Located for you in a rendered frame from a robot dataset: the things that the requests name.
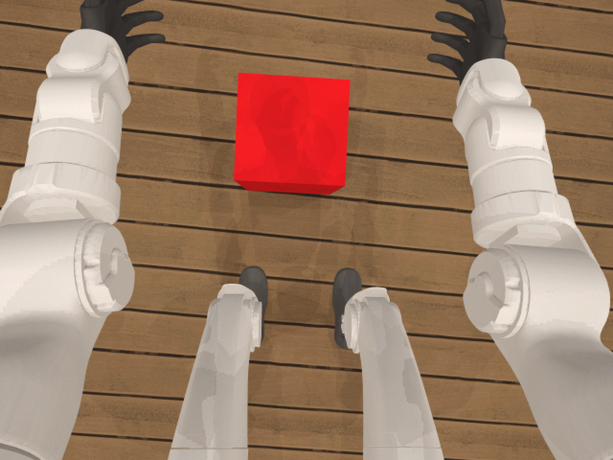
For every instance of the robot left forearm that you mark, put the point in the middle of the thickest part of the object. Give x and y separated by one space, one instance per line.
75 139

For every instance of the right robot upper arm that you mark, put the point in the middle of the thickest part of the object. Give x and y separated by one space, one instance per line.
545 308

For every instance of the left robot upper arm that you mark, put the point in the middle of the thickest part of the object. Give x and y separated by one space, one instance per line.
59 280

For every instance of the left robot foot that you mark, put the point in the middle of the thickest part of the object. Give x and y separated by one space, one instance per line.
254 278

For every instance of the robot right hand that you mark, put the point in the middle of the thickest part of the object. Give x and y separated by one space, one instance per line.
486 35

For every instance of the carton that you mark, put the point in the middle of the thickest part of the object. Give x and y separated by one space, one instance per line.
291 134

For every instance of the robot right forearm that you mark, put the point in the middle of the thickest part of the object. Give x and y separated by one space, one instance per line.
509 164

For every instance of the robot left shin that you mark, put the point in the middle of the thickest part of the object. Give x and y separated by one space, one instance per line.
233 289

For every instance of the robot left hand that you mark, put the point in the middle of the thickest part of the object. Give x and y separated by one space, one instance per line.
106 16

